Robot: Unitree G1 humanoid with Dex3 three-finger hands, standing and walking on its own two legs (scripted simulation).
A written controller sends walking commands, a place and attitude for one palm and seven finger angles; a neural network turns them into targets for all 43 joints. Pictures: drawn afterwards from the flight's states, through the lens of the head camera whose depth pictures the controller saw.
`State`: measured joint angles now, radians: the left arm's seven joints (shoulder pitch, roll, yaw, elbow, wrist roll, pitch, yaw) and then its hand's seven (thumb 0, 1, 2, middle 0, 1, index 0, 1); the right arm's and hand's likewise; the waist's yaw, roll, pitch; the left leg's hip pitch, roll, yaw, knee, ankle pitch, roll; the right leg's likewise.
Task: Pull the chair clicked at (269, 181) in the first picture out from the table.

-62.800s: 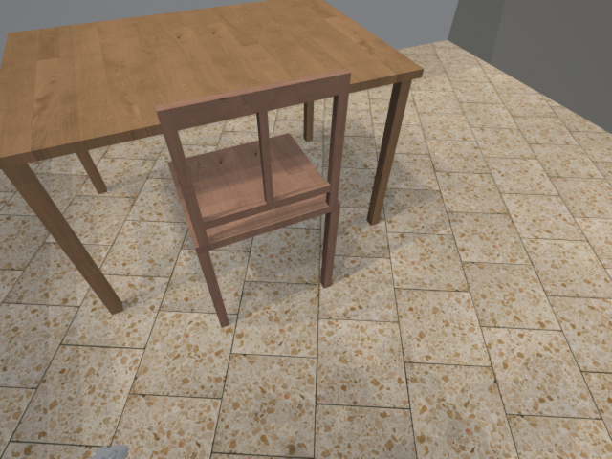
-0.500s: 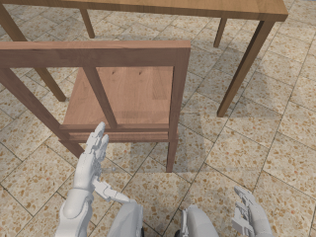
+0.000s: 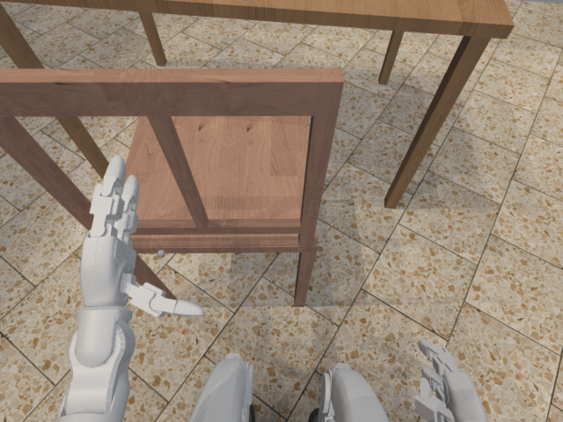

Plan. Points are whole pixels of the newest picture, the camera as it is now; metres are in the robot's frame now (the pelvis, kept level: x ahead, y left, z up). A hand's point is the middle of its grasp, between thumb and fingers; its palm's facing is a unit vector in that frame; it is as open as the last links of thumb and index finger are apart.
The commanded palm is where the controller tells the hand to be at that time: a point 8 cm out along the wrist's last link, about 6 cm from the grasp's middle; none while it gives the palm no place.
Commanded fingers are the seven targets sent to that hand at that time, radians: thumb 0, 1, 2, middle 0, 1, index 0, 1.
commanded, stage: aim the fingers beside a spindle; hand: left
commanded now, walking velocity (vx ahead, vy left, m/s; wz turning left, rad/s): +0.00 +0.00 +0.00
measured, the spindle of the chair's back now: (184, 179) +0.45 +0.18 +0.04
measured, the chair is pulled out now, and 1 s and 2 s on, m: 0.23 0.23 0.23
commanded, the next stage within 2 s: push the fingers through the gap in 1.32 s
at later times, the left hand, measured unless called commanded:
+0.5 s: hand (206, 292) +0.29 +0.13 -0.01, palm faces -0.06 -1.00 +0.03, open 17.0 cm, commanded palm +0.28 +0.20 +0.03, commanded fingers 0.00 -0.50 0.30 -0.06 -0.08 -0.06 -0.08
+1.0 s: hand (164, 256) +0.31 +0.16 +0.08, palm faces +0.12 -0.99 -0.10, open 16.9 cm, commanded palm +0.28 +0.21 +0.04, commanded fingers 0.00 -0.50 0.30 -0.06 -0.08 -0.06 -0.08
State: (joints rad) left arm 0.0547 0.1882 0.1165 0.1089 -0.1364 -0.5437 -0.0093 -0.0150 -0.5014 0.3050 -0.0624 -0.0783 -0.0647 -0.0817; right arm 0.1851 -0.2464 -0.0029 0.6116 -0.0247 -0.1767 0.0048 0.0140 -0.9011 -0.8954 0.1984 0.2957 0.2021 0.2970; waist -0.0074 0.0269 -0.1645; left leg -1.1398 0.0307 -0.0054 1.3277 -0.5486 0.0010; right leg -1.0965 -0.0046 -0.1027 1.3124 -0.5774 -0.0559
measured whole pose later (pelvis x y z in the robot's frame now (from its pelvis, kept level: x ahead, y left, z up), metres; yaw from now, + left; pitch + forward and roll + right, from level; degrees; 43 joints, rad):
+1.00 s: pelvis +0.00 +0.00 +0.00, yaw +0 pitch +21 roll -1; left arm 0.10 0.20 0.11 0.04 -0.13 -0.53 0.02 -0.02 -0.50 0.31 -0.07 -0.08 -0.07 -0.08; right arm 0.18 -0.23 -0.01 0.59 -0.02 -0.18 0.00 0.01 -0.90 -0.90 0.20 0.30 0.20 0.30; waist -0.02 0.02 -0.15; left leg -1.14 0.04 0.00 1.33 -0.55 -0.01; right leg -1.10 0.00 -0.10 1.32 -0.58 -0.06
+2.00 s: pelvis +0.00 +0.00 +0.00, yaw +0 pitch +22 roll -1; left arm -0.13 0.16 0.12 0.35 -0.14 -0.50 -0.02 -0.02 -0.50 0.30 -0.06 -0.08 -0.05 -0.08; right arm 0.20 -0.24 0.01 0.63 -0.03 -0.16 -0.01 0.01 -0.90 -0.90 0.20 0.30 0.20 0.30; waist -0.03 0.03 -0.17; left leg -1.15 0.03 0.00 1.30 -0.53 0.01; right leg -1.11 0.00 -0.09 1.28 -0.56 -0.05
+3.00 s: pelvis +0.00 +0.02 +0.00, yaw -2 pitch +24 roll -2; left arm -0.45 0.21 0.25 0.73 -0.11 -0.56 -0.04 -0.01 -0.50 0.30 -0.06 -0.08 -0.06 -0.08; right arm 0.25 -0.26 0.00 0.66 -0.03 -0.08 0.02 0.01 -0.90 -0.90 0.20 0.30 0.20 0.30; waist -0.07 0.02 -0.16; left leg -1.18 0.03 0.02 1.29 -0.53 0.03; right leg -1.15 0.01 -0.07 1.27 -0.54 -0.03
